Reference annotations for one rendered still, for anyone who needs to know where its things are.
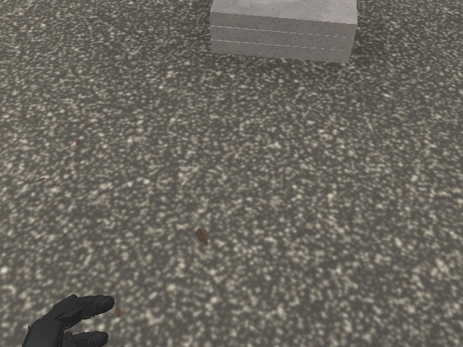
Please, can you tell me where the robot left hand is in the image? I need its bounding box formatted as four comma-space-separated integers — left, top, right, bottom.
22, 294, 124, 347

